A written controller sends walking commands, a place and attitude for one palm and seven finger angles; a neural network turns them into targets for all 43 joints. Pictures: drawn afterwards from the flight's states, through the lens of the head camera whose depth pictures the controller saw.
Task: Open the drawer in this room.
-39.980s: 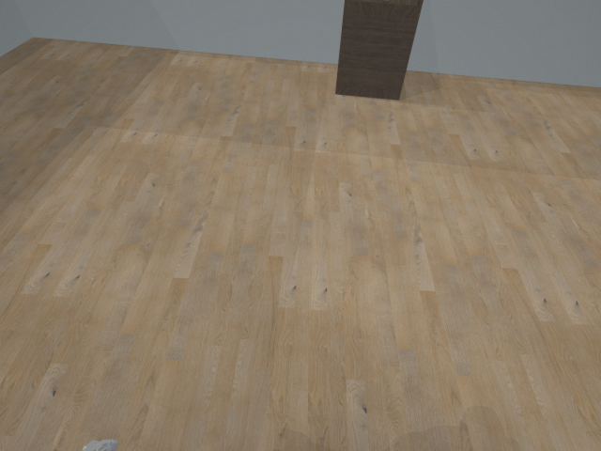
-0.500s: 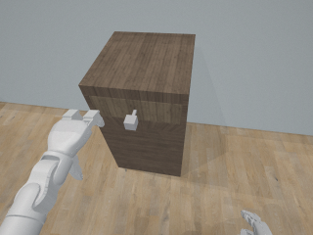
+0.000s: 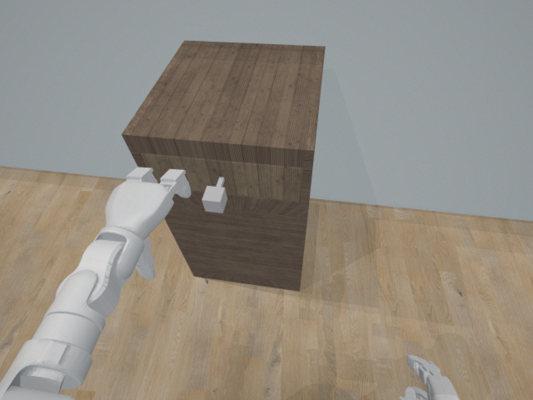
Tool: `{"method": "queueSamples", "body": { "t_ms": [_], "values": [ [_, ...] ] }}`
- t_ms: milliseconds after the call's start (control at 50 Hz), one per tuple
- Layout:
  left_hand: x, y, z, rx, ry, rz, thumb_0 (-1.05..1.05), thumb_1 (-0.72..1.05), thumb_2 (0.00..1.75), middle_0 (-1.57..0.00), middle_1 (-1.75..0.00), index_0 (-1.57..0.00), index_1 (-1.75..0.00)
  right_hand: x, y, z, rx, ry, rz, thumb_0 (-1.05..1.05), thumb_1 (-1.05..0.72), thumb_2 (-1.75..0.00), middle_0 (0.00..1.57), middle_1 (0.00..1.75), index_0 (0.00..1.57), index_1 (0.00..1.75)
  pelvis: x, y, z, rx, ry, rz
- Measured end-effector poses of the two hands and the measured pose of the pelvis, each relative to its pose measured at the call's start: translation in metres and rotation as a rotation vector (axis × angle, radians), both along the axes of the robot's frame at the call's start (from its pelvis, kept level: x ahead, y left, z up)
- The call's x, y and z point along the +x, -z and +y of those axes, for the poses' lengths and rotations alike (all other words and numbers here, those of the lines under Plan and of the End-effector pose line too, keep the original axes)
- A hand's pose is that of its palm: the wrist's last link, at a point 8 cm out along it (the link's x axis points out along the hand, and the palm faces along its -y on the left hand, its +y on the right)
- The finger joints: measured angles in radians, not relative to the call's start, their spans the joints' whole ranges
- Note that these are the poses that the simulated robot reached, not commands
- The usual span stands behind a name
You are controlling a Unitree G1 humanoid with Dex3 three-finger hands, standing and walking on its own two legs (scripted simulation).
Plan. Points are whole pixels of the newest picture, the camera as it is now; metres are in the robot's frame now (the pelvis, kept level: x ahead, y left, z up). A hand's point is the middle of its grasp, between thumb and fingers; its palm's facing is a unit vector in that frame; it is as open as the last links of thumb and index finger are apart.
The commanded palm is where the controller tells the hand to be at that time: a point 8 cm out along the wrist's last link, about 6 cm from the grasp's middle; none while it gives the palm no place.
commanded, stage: move the hooked fingers above the handle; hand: left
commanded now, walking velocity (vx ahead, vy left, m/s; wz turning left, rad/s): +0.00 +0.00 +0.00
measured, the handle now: (217, 192) +0.56 +0.19 -0.12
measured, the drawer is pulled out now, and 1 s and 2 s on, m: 0.00 0.00 0.00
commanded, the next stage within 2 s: lower the fingers behind the handle in 1.86 s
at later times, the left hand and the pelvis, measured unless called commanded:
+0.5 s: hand (182, 202) +0.44 +0.21 +0.00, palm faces -0.04 -0.02 -1.00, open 13.8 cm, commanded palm +0.42 +0.21 +0.06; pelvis +0.01 +0.01 -0.02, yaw -1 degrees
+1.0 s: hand (203, 194) +0.49 +0.19 -0.04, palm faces -0.06 +0.00 -1.00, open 13.8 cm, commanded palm +0.49 +0.19 +0.01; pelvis -0.01 +0.01 -0.05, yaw -1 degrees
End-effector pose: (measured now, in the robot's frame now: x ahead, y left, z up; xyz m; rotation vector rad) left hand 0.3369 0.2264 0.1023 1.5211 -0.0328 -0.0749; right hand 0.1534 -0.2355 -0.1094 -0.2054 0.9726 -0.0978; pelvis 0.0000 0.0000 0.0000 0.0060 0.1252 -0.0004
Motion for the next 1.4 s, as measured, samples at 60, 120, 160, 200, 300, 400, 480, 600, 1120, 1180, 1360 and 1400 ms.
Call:
{"method": "queueSamples", "body": {
  "t_ms": [60, 120, 160, 200, 300, 400, 480, 600, 1120, 1180, 1360, 1400],
  "values": [
    [0.013, 0.005, 0.001, -0.001, -0.015, -0.005, 0.0, -0.48, 0.3, -0.32, -1.2, -0.32, -1.2, -0.013, 0.005, -0.006, -0.005, 0.032, 0.038, 0.01, -0.91, -0.9, 0.2, 0.3, 0.2, 0.3, 0.002, 0.002, 0.001, 0.0, 0.005, 0.019],
    [0.024, 0.012, 0.003, 0.007, -0.036, 0.009, 0.0, -0.48, 0.3, -0.32, -1.2, -0.32, -1.2, -0.027, 0.01, -0.012, -0.013, 0.064, 0.08, 0.01, -0.91, -0.9, 0.2, 0.3, 0.2, 0.3, 0.004, 0.003, 0.002, 0.0, 0.012, 0.037],
    [0.029, 0.017, 0.004, 0.013, -0.042, 0.021, 0.0, -0.48, 0.3, -0.32, -1.2, -0.31, -1.2, -0.037, 0.012, -0.016, -0.019, 0.084, 0.107, 0.01, -0.91, -0.9, 0.2, 0.3, 0.2, 0.3, 0.005, 0.004, 0.003, -0.001, 0.014, 0.047],
    [0.033, 0.022, 0.003, 0.013, -0.037, 0.032, 0.0, -0.48, 0.3, -0.32, -1.2, -0.31, -1.2, -0.046, 0.015, -0.019, -0.027, 0.1, 0.133, 0.01, -0.91, -0.9, 0.2, 0.3, 0.2, 0.3, 0.006, 0.006, 0.003, -0.001, 0.014, 0.057],
    [0.047, 0.035, -0.005, 0.015, -0.003, 0.038, 0.0, -0.48, 0.3, -0.32, -1.2, -0.32, -1.2, -0.065, 0.02, -0.024, -0.046, 0.129, 0.189, 0.01, -0.91, -0.9, 0.2, 0.3, 0.2, 0.3, 0.007, 0.01, 0.005, -0.004, 0.011, 0.083],
    [0.065, 0.041, -0.011, 0.019, 0.003, 0.012, 0.0, -0.48, 0.3, -0.32, -1.2, -0.32, -1.2, -0.078, 0.026, -0.025, -0.048, 0.154, 0.225, 0.01, -0.91, -0.9, 0.2, 0.3, 0.2, 0.3, 0.007, 0.014, 0.007, -0.005, 0.014, 0.115],
    [0.078, 0.046, -0.013, 0.025, -0.018, 0.008, 0.0, -0.48, 0.3, -0.32, -1.2, -0.32, -1.2, -0.087, 0.03, -0.023, -0.038, 0.172, 0.243, 0.01, -0.91, -0.9, 0.2, 0.3, 0.2, 0.3, 0.007, 0.017, 0.008, -0.005, 0.02, 0.138],
    [0.09, 0.055, -0.017, 0.033, -0.033, 0.037, 0.0, -0.48, 0.3, -0.32, -1.2, -0.31, -1.2, -0.099, 0.033, -0.019, -0.032, 0.194, 0.263, 0.01, -0.91, -0.9, 0.2, 0.3, 0.2, 0.3, 0.006, 0.02, 0.009, -0.006, 0.027, 0.161],
    [0.152, 0.095, -0.044, 0.052, -0.029, 0.034, 0.0, -0.48, 0.3, -0.32, -1.2, -0.32, -1.2, -0.185, 0.055, -0.021, -0.095, 0.26, 0.433, 0.01, -0.91, -0.9, 0.2, 0.3, 0.2, 0.3, -0.01, 0.055, 0.015, -0.021, 0.019, 0.309],
    [0.16, 0.1, -0.047, 0.054, -0.037, 0.038, 0.0, -0.48, 0.3, -0.32, -1.2, -0.32, -1.2, -0.196, 0.058, -0.019, -0.098, 0.267, 0.458, 0.01, -0.91, -0.9, 0.2, 0.3, 0.2, 0.3, -0.012, 0.06, 0.015, -0.022, 0.018, 0.328],
    [0.173, 0.108, -0.05, 0.046, -0.049, 0.038, 0.0, -0.48, 0.3, -0.32, -1.2, -0.32, -1.2, -0.215, 0.064, -0.013, -0.083, 0.288, 0.518, 0.01, -0.91, -0.9, 0.2, 0.3, 0.2, 0.3, -0.012, 0.066, 0.015, -0.023, 0.031, 0.361],
    [0.172, 0.109, -0.049, 0.047, -0.054, 0.047, 0.0, -0.48, 0.3, -0.32, -1.2, -0.31, -1.2, -0.215, 0.064, -0.012, -0.076, 0.287, 0.525, 0.01, -0.91, -0.9, 0.2, 0.3, 0.2, 0.3, -0.011, 0.065, 0.014, -0.023, 0.032, 0.357]
  ]
}}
